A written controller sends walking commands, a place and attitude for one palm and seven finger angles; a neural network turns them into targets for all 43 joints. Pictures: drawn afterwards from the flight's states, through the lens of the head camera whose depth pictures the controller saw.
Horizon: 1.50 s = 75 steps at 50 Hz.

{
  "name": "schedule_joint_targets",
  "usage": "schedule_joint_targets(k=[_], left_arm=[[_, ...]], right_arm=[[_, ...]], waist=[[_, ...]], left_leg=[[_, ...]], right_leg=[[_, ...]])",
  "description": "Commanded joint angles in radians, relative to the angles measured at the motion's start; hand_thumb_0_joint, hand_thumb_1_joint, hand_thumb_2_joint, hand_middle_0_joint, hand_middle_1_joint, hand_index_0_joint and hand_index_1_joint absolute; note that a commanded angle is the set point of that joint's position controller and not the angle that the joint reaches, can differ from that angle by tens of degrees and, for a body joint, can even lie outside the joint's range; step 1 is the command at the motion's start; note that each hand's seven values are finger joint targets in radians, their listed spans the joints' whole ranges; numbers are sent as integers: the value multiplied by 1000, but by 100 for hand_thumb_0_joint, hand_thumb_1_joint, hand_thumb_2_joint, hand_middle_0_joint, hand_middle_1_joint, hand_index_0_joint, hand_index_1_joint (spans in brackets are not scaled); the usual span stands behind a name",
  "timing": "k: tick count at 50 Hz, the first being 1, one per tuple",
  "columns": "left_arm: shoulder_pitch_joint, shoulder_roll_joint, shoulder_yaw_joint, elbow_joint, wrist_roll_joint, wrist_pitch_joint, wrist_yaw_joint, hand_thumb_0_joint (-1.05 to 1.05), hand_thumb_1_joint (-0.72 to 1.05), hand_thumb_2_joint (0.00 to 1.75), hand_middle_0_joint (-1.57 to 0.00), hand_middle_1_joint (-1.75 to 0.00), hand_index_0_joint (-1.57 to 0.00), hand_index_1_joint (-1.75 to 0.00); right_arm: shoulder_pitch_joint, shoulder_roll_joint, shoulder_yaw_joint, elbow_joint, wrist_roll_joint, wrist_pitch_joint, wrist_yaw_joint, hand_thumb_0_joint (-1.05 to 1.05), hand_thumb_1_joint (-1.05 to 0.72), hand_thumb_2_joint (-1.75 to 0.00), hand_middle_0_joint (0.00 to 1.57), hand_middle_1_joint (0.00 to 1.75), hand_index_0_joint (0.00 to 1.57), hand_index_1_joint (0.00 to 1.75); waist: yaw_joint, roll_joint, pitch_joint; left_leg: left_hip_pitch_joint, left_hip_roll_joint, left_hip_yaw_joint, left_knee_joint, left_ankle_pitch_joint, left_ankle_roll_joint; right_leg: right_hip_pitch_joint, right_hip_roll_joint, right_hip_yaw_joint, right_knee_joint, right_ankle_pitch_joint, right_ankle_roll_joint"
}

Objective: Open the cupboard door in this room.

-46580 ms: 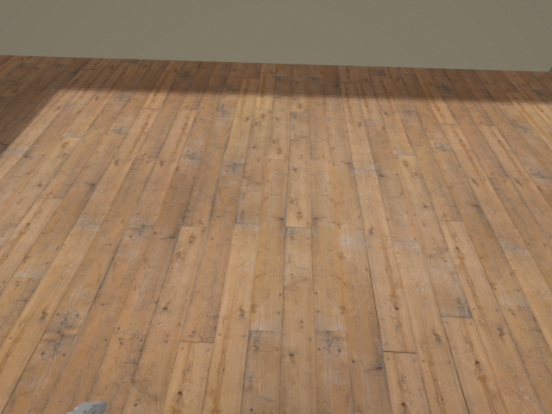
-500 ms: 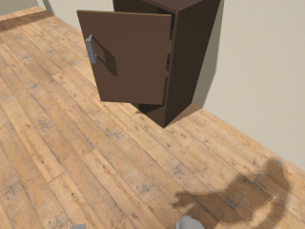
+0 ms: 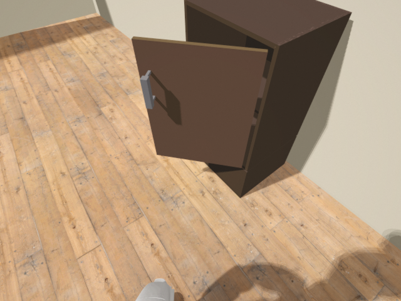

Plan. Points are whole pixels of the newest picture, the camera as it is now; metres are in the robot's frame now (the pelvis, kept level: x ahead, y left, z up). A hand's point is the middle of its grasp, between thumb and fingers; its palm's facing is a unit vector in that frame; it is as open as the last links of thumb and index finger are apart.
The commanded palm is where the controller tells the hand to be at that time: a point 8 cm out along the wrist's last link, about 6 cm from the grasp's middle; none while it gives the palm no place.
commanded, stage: take the last steps up to it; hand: left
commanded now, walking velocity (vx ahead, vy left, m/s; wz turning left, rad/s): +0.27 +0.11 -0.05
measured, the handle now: (149, 89) +0.78 +0.27 -0.06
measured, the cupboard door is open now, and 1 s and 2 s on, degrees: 41 41 41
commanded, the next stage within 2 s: come to a stop and stand still in 0.32 s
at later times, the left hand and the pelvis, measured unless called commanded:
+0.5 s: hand (118, 246) +0.26 +0.25 -0.17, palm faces -0.04 -0.97 -0.25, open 7.3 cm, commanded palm none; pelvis +0.15 +0.06 -0.02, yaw -4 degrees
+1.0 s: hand (106, 266) +0.21 +0.27 -0.19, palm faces -0.04 -0.97 -0.23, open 7.3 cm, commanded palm none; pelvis +0.16 +0.07 -0.02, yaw -5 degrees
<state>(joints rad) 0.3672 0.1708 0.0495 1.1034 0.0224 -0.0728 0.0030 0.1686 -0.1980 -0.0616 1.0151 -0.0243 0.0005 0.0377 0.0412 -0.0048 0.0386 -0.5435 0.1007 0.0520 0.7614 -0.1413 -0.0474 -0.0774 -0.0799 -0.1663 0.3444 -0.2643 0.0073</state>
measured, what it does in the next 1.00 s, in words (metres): walks ahead: left foot, then right foot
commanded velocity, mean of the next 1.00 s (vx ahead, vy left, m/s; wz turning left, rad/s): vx -0.01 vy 0.01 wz -0.03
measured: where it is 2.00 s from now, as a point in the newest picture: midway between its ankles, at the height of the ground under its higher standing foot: outside the picture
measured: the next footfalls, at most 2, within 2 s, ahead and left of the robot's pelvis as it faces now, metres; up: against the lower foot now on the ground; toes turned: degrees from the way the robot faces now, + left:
left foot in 0.12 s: +0.17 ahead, +0.16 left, +0.00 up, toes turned +6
right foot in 0.48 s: +0.23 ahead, -0.04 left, +0.00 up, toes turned -11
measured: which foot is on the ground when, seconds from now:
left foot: up 0.00-0.10, down 0.12-0.50, up 0.52-0.72, down 0.74-1.00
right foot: down 0.00-0.12, up 0.14-0.46, down 0.48-0.78, up 0.80-0.98, down 1.00-1.00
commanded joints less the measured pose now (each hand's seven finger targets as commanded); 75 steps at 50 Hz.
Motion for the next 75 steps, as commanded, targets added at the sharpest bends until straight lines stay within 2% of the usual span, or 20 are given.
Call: schedule_joint_targets(k=[1, 4, 6, 12, 19, 23, 24, 25, 27, 30, 36, 39, 42, 48, 53, 59, 70, 71, 73, 75], left_arm=[[30, 161, 30, -36, 10, -7, 10, 0, 90, 90, -20, -30, -20, -30], [20, 133, 29, -42, 4, 12, 9, 0, 90, 90, -20, -30, -20, -30], [12, 52, 6, -96, -6, 13, 3, 0, 90, 90, -20, -30, -20, -30], [-19, 25, 7, -74, 2, 45, -2, 0, 90, 90, -20, -30, -20, -30], [-85, 7, 3, -122, 5, 56, -5, 0, 90, 90, -20, -30, -20, -30], [0, 81, 10, -95, 5, 37, 7, 0, 90, 90, -20, -30, -20, -30], [15, 147, 11, -85, 2, 29, 17, 0, 90, 90, -20, -30, -20, -30], [-8, 188, 3, -89, -7, 31, 19, 0, 90, 90, -20, -30, -20, -30], [-100, 165, 0, -99, -8, 29, 32, 0, 90, 90, -20, -30, -20, -30], [-138, 174, 9, -105, -7, 45, 44, 0, 90, 90, -20, -30, -20, -30], [-181, 156, 23, -114, -14, 81, 43, 0, 90, 90, -20, -30, -20, -30], [-186, 80, 16, -149, -13, 113, 39, 0, 90, 90, -20, -30, -20, -30], [-174, 72, 11, -153, -10, 120, 29, 0, 90, 90, -20, -30, -20, -30], [-84, 80, 7, -120, -7, 102, 19, 0, 90, 90, -20, -30, -20, -30], [-134, 135, -2, -110, -6, 75, 25, 0, 90, 90, -20, -30, -20, -30], [-108, 104, -14, -74, -12, 76, 24, 0, 90, 90, -20, -30, -20, -30], [-47, 68, -19, -19, -18, 66, 28, 0, 90, 90, -20, -30, -20, -30], [-58, 257, -33, -104, 5, 39, 37, 0, 90, 90, -20, -30, -20, -30], [-44, 175, -11, -123, 0, 31, 44, 0, 90, 90, -20, -30, -20, -30], [-44, 163, 1, -140, 1, 30, 44, 0, 90, 90, -20, -30, -20, -30]], right_arm=[[-62, -15, 6, -83, 4, -34, 9, 0, -90, -90, 20, 30, 20, 30], [153, -104, -9, -17, -3, -52, -12, 0, -90, -90, 20, 30, 20, 30], [353, -266, -44, 16, -9, -46, -42, 0, -90, -90, 20, 30, 20, 30], [115, -90, 14, -30, -2, -65, -66, 0, -90, -90, 20, 30, 20, 30], [126, -91, 5, -11, -8, -53, -59, 0, -90, -90, 20, 30, 20, 30], [108, -53, 23, 7, 7, -46, -61, 0, -90, -90, 20, 30, 20, 30], [133, -26, 31, 3, 14, -44, -57, 0, -90, -90, 20, 30, 20, 30], [162, -37, 31, 11, 16, -30, -57, 0, -90, -90, 20, 30, 20, 30], [161, -35, 27, 42, 20, 2, -65, 0, -90, -90, 20, 30, 20, 30], [174, -19, 26, 69, 29, 18, -71, 0, -90, -90, 20, 30, 20, 30], [192, -29, 8, 77, 16, 28, -70, 0, -90, -90, 20, 30, 20, 30], [124, -104, -5, 21, 3, 26, -76, 0, -90, -90, 20, 30, 20, 30], [91, -101, -1, -1, -5, 9, -90, 0, -90, -90, 20, 30, 20, 30], [79, -137, -16, -4, 7, 8, -88, 0, -90, -90, 20, 30, 20, 30], [70, -49, 4, 2, 10, 24, -68, 0, -90, -90, 20, 30, 20, 30], [83, -59, 15, 48, 7, 18, -65, 0, -90, -90, 20, 30, 20, 30], [135, -30, 29, 99, 9, 0, -76, 0, -90, -90, 20, 30, 20, 30], [62, -168, 22, -18, 6, -15, -62, 0, -90, -90, 20, 30, 20, 30], [94, -102, 1, -39, 1, -35, -72, 0, -90, -90, 20, 30, 20, 30], [128, -73, -1, -41, 3, -35, -73, 0, -90, -90, 20, 30, 20, 30]], waist=[[4, -182, 69], [-99, -37, -43], [-160, 278, -170], [-31, 123, -37], [-20, 99, 9], [35, -72, -20], [14, -209, -36], [-11, -178, -52], [-27, -263, -42], [-32, -114, -117], [-47, -69, -88], [-33, 199, 16], [-32, 191, 9], [-31, 100, -82], [-71, -172, -17], [-63, -11, 68], [-44, 14, 42], [-67, 68, 108], [-52, 7, -108], [-56, -51, -135]], left_leg=[[116, -33, 26, -155, -60, 28], [514, -58, 52, -328, -55, 53], [724, 288, -378, -423, 109, 218], [369, 200, -120, -516, 173, 225], [307, 170, -63, -531, 60, 233], [208, 43, 16, -288, -4, 106], [128, -49, 70, -202, -184, 44], [200, -80, 50, -130, -374, 18], [220, -51, -19, -28, -423, 15], [213, -65, -15, -84, -357, 0], [377, -26, -12, -318, 56, 14], [209, 171, -198, -446, 210, 151], [234, 210, -239, -479, 231, 222], [360, 138, -157, -344, 245, 158], [346, -49, -15, -248, -119, 35], [378, -3, -62, -347, -89, 49], [367, 4, -63, -379, -15, 49], [337, -21, -95, -314, 64, 69], [309, -20, -71, -200, 24, 74], [274, -39, -48, -188, 10, 73]], right_leg=[[-75, -266, 156, -96, 216, -120], [-191, -158, 63, 215, 215, -69], [-502, 33, 26, 729, -360, -19], [-444, -59, 133, 789, -142, -19], [-270, -4, 73, 411, -70, -17], [20, -44, 171, 91, 203, -29], [70, -219, 375, 31, 446, -101], [7, -318, 400, -7, 588, -185], [-46, -294, 377, 8, 810, -220], [65, -248, 274, 98, 968, -209], [-109, -147, 195, 166, 546, -103], [-161, 37, 81, 297, -33, -11], [-223, 44, 153, 466, -239, -16], [-120, 47, 137, 128, 24, -15], [-209, -123, 324, -52, 122, -106], [-269, -36, 257, -63, -109, -57], [-159, -29, 227, -46, 12, -50], [-212, -6, 207, -11, 115, -56], [-130, -74, 277, 22, 156, -67], [-78, -92, 285, 54, 287, -93]])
